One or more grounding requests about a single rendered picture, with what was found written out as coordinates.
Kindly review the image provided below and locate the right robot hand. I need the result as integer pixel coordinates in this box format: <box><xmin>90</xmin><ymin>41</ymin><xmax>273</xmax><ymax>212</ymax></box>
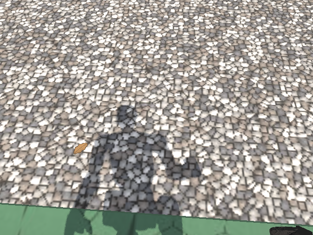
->
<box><xmin>269</xmin><ymin>225</ymin><xmax>313</xmax><ymax>235</ymax></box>

